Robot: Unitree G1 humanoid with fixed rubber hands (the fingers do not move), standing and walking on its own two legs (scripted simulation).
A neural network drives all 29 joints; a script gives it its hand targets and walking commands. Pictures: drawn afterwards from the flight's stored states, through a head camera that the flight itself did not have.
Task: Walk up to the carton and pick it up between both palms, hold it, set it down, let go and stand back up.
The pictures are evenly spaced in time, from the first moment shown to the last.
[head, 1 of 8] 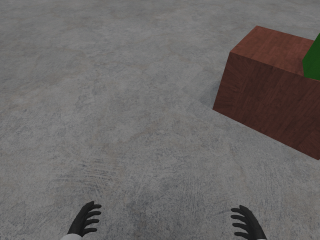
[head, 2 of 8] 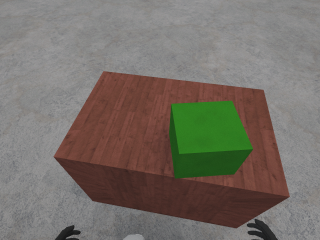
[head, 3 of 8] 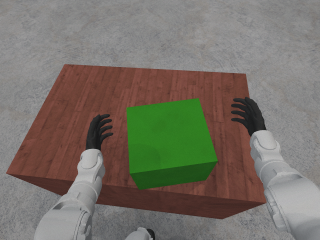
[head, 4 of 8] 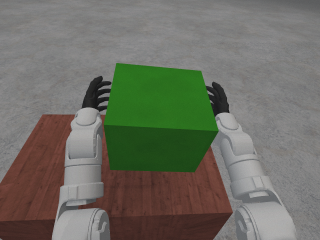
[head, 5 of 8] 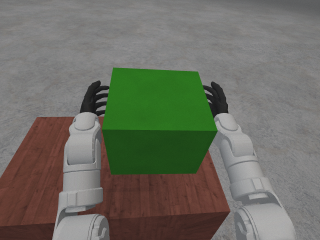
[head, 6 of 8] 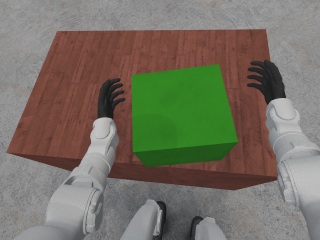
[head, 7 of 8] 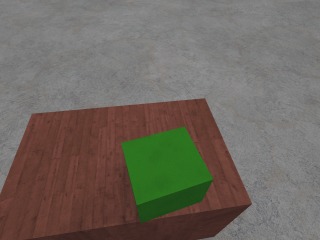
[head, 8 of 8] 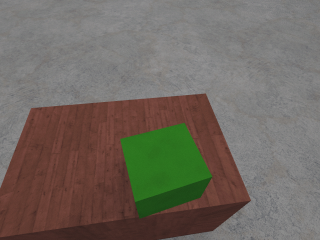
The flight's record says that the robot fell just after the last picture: no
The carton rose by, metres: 0.28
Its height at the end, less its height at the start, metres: +0.00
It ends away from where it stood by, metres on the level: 0.02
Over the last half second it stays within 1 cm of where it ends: yes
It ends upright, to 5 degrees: yes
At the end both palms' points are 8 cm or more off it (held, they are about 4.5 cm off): yes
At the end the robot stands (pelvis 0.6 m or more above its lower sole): yes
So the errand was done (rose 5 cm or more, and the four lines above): yes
